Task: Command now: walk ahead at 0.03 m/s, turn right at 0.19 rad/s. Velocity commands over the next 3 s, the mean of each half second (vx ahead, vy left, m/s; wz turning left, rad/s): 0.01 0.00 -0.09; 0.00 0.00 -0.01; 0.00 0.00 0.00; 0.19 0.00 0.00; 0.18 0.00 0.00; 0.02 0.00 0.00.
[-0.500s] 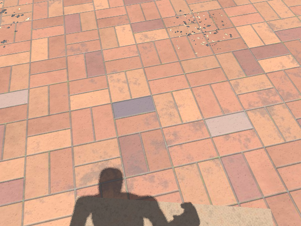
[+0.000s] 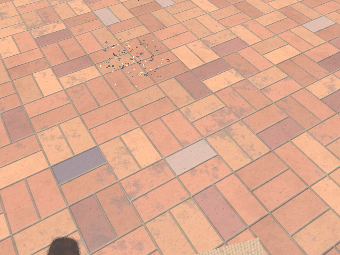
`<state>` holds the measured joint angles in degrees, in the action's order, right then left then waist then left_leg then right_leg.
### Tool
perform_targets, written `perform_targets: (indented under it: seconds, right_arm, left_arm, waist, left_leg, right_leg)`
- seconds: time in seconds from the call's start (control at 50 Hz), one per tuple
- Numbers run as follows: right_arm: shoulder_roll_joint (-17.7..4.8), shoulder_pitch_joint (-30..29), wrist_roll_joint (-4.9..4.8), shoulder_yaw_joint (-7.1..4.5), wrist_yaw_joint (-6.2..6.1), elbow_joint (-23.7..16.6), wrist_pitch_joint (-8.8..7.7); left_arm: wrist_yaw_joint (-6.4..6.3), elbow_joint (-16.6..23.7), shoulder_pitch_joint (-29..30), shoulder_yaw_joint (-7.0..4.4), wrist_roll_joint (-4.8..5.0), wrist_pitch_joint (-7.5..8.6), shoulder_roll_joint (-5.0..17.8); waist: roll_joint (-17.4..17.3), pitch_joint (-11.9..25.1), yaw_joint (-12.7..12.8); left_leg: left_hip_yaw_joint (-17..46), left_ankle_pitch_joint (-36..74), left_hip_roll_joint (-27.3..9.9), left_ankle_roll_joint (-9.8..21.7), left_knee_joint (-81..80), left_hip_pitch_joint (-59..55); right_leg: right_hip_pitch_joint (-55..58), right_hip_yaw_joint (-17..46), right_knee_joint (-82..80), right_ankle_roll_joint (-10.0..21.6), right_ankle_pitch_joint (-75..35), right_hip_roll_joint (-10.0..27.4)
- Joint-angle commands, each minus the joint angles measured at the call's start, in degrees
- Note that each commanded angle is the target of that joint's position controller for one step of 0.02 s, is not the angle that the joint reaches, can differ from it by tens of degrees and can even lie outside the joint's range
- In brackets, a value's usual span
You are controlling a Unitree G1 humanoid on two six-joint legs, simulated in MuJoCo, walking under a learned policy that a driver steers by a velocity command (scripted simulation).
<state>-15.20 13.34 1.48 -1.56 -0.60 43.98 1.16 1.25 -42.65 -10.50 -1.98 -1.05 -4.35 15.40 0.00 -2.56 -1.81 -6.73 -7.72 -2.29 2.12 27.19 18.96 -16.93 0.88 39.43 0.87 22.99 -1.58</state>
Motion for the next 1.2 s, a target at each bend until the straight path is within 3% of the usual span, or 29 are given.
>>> perform_targets:
  seconds: [0.02,0.04,0.06,0.08,0.1,0.16,0.2,0.24,0.26,0.3,0.32,0.34,0.36,0.44,0.76,1.2]
  right_arm:
    - [-8.65,0.86,-0.46,-2.32,0.35,-1.87,0.34]
    - [-4.59,2.8,-0.28,-1.45,0.87,-2.41,0.24]
    - [-2.07,1.65,-0.96,-0.63,0.36,-3.98,0.42]
    - [-5.09,-1.59,-0.86,-1.33,0.24,-3.32,1.16]
    - [-4.47,-0.74,-1.4,-1.47,0.62,-2.8,1.39]
    - [-4.27,3.49,-0.25,-1.61,0.44,0.69,0.88]
    - [-2.81,2.99,-0.7,-1.04,-0.02,1.15,0.56]
    - [-1.94,2.98,-1.23,-0.57,-0.63,1.89,0.47]
    - [-2.03,3.87,-1.16,-0.44,-0.89,2.64,0.27]
    - [-5.65,4.12,-0.18,-0.8,-1.18,3.13,-0.6]
    - [-7.72,2.01,-1.22,-1.47,-0.87,4.51,-0.55]
    - [-4.73,1.84,-1.37,-0.96,-0.28,4.75,-0.71]
    - [-3.35,2.99,-1.11,-0.54,-0.06,5.53,-0.85]
    - [-3.75,2.72,-0.89,-0.58,-0.76,8.14,-1.08]
    - [-1.72,3.39,-0.81,0.36,-1.15,15.97,-1.07]
    - [1.56,6.81,-0.85,1.26,-1.64,20.6,-1.35]
  left_arm:
    - [-0.32,0.86,-6.77,-0.55,-0.47,1.56,4.57]
    - [-0.66,1.71,-6.06,-0.62,-1.46,2.27,7.25]
    - [-1.01,3.15,-1.39,-1.44,-0.99,2.43,11.52]
    - [-1.42,2.57,-0.32,-0.78,-1.59,2.97,8.1]
    - [-1.79,2.35,2.77,0.13,-1.42,3.48,5.75]
    - [-2.69,1.05,2.78,0.81,-0.29,4.71,4.22]
    - [-2.8,-0.59,0.04,1.02,0.22,5.08,3.83]
    - [-3.05,-1.84,-0.3,0.86,0.41,4.93,4.21]
    - [-3.16,-2.17,0.22,0.66,0.63,4.8,4.62]
    - [-2.91,-2.87,-1.65,0.9,0.47,4.98,3.4]
    - [-2.51,-3.91,-4.05,0.69,0.74,4.83,2.62]
    - [-2.72,-5.48,-2.65,0.64,0.37,4.66,3.76]
    - [-2.82,-6.16,-1.83,0.26,0.48,4.45,4.4]
    - [-2.71,-8.52,-1.35,0.22,0.48,4.58,3.49]
    - [-3.25,-18.38,-5.1,0.85,0.57,4.48,2.04]
    - [-3.65,-22.97,-8.87,1.61,0.55,4.69,-1.67]
  waist:
    - [-5.54,3.82,3.41]
    - [5.83,4.75,2.04]
    - [15.82,0.71,1.45]
    - [10.03,-1.81,2.6]
    - [9.27,-1.7,0.2]
    - [8.85,1.93,-0.39]
    - [7.22,4.51,0.89]
    - [6.83,5.09,0.94]
    - [6.19,5.34,0.27]
    - [2.8,5.55,1.78]
    - [-3.77,2.44,4.56]
    - [-2.82,1.69,2.1]
    - [-1.78,0.46,1.22]
    - [-2.22,0.71,1.52]
    - [-0.17,-0.92,1.54]
    - [-0.23,-1.6,1.69]
  left_leg:
    - [10.77,-3.91,-10.27,4.16,-6.91,3.53]
    - [5.76,-10.32,-5.49,0.11,3.01,6.63]
    - [2.66,-20.61,2.01,-2.28,5.61,6.86]
    - [7.67,-18.63,-0.24,-2.2,12.38,0.83]
    - [7.8,-16.39,0.83,-1.8,13.6,0.32]
    - [6.69,-13.63,1.76,-1.99,12.88,-0.41]
    - [6.62,-14.98,1.88,-2.63,8.32,-1.95]
    - [6.15,-10.15,2.02,-2.92,-0.51,-5.48]
    - [6.63,-2.05,1.3,-2.87,-6.19,-9.74]
    - [12.58,10.06,-4.85,-2.39,-7.44,-16.25]
    - [12.04,10.27,-4.23,-1.0,-4.53,-11.48]
    - [12.04,5.84,-3.67,-0.88,-5.82,-8.67]
    - [11.67,2.35,-3.04,-1.21,-7.45,-7.49]
    - [11.81,1.81,-2.79,-1.04,-8.38,-8.87]
    - [12.45,-3.79,-2.7,-0.01,-9.78,-8.28]
    - [12.35,-3.11,-2.19,0.07,-9.04,-6.91]
  right_leg:
    - [12.62,-0.2,-18.75,2.88,-8.78,-0.14]
    - [14.26,15.16,-27.81,4.61,-2.94,11.56]
    - [1.51,26.07,-30.93,10.19,-4.02,21.8]
    - [-4.26,22.0,-30.31,11.48,-4.36,19.48]
    - [-3.7,17.61,-29.44,10.61,-7.41,16.44]
    - [5.73,9.37,-23.31,8.39,-30.42,10.97]
    - [10.69,8.8,-19.71,8.93,-40.07,11.6]
    - [11.84,9.12,-17.45,8.15,-39.62,11.25]
    - [10.16,9.25,-16.97,6.63,-35.65,10.56]
    - [5.09,9.14,-17.1,3.38,-23.07,7.62]
    - [5.75,6.94,-20.67,2.81,-18.24,4.51]
    - [8.37,6.38,-20.21,2.42,-17.29,4.42]
    - [8.22,6.61,-19.41,2.71,-16.78,4.88]
    - [7.97,6.8,-19.93,2.7,-17.73,5.38]
    - [6.03,6.44,-22.26,1.82,-12.67,5.2]
    - [5.6,5.73,-21.3,1.64,-13.59,5.32]
